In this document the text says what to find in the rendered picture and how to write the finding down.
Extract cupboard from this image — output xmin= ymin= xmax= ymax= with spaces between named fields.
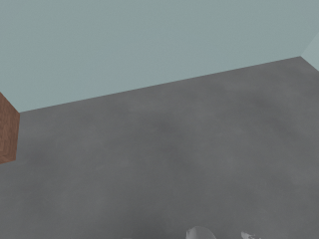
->
xmin=0 ymin=92 xmax=20 ymax=164

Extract robot right thigh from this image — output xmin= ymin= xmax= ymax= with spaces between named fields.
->
xmin=185 ymin=226 xmax=216 ymax=239

